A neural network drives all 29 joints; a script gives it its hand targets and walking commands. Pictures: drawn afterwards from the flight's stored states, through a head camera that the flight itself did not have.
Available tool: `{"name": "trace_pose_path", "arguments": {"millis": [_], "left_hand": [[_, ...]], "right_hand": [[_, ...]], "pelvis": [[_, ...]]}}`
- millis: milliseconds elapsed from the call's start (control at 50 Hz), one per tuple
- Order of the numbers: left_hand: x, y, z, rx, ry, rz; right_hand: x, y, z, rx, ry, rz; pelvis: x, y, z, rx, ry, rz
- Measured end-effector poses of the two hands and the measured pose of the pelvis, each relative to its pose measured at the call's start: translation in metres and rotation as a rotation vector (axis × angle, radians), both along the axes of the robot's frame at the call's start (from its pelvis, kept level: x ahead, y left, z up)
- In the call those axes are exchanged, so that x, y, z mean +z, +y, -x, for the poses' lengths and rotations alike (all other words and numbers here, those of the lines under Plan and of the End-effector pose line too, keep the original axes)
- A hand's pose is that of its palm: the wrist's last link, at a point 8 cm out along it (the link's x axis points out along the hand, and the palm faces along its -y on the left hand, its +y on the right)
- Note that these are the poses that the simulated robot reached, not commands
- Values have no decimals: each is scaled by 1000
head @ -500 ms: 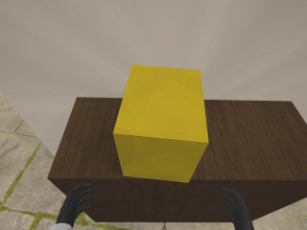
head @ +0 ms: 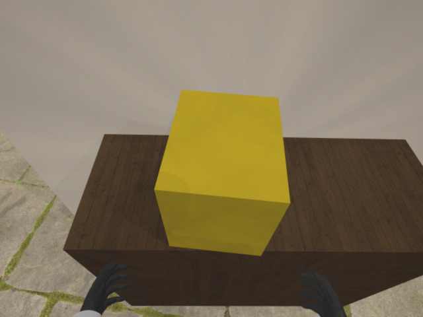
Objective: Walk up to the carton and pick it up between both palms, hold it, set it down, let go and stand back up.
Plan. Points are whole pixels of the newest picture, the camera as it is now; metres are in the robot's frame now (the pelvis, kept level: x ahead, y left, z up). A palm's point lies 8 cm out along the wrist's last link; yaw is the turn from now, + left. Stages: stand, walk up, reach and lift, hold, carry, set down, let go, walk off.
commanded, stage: set down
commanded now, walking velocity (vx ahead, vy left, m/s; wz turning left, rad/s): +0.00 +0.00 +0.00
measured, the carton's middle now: (222, 174) +0.39 -0.01 +0.03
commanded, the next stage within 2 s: let go in 0.02 s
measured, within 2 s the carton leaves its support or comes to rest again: neither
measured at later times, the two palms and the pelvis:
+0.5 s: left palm (97, 304) +0.16 +0.22 -0.07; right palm (337, 312) +0.15 -0.23 -0.09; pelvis +0.00 +0.00 +0.00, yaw +0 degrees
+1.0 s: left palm (85, 316) +0.14 +0.24 -0.08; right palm out of the picture +0.13 -0.29 -0.09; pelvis +0.00 -0.01 -0.01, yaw +0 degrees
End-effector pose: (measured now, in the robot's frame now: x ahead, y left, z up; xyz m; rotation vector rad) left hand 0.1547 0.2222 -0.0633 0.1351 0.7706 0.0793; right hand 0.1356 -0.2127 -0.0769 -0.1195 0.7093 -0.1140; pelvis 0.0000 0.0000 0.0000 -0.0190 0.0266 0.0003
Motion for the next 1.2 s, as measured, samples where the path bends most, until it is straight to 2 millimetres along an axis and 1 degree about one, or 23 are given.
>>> {"name": "trace_pose_path", "arguments": {"millis": [120, 260, 380, 520, 600, 700, 800, 860, 1200], "left_hand": [[1, 0, -3, 0, -8, -5], [-3, -1, -6, -6, 17, -17], [-6, -1, -4, -4, 42, -24], [-5, -1, -6, -9, 27, -40], [-2, 8, -6, -3, -33, -81], [-6, 16, -1, 4, -31, -103], [-11, 16, 4, 4, -15, -110], [-12, 15, 6, 5, -9, -114], [-15, 20, 18, 12, 30, -134]], "right_hand": [[1, -2, -5, 13, -24, 7], [-3, -4, -13, 44, -10, 12], [-7, -11, -14, 55, 9, 25], [-11, -15, -11, 63, 40, 39], [-17, -35, -2, 60, 149, 108], [-13, -62, 2, 58, 199, 177], [-12, -76, 3, 60, 223, 204], [-13, -78, 4, 63, 234, 200], [-19, -75, 5, 69, 240, 174]], "pelvis": [[0, 0, 0, 0, -1, 0], [0, -2, 0, 0, -6, -2], [-1, -3, 0, 0, -9, -4], [-1, -4, 0, 1, -11, -6], [-3, -5, 1, 5, -20, -15], [-4, -8, 1, 6, -22, -23], [-5, -11, 1, 6, -22, -27], [-5, -12, 1, 6, -22, -29], [-5, -12, 1, 6, -23, -29]]}}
